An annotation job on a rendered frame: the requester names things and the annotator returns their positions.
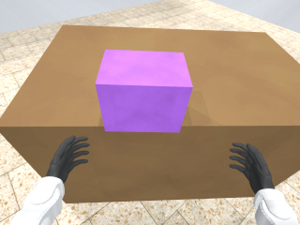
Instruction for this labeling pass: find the right robot hand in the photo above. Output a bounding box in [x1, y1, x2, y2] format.
[229, 142, 275, 194]

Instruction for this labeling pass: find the carton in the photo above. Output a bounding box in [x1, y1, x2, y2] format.
[95, 49, 193, 133]

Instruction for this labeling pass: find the robot right forearm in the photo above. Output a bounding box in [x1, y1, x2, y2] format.
[253, 188, 299, 225]

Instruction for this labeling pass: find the left robot hand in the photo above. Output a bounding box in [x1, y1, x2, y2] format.
[46, 135, 90, 184]

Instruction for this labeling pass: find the robot left forearm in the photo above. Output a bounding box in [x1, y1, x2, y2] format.
[8, 176, 65, 225]

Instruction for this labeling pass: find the pedestal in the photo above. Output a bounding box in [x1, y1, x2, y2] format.
[0, 24, 300, 203]

